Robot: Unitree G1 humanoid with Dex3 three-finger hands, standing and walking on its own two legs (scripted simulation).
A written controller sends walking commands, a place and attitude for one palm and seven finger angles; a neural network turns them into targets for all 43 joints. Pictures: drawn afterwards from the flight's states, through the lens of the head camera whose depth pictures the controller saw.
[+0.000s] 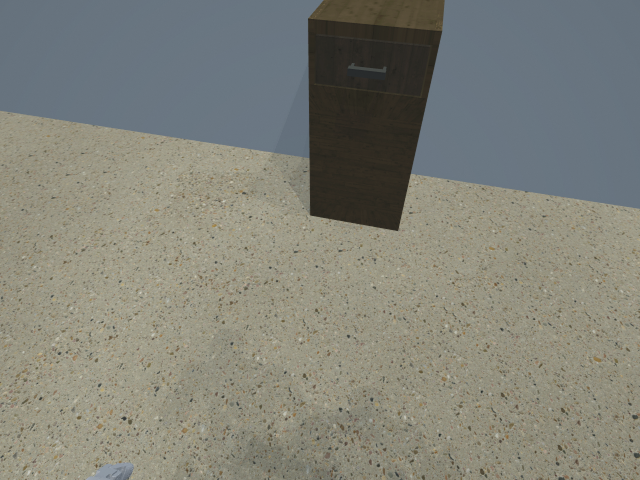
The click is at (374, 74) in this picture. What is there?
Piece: drawer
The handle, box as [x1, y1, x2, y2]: [347, 63, 386, 79]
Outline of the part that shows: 347,68 347,75 384,79 386,67 383,67 382,69 355,66 354,63 352,63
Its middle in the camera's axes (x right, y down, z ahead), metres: +0.15 -0.55 +1.26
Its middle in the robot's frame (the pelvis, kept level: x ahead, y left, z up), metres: +1.32 -0.09 -0.05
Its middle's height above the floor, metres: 0.72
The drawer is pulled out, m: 0.00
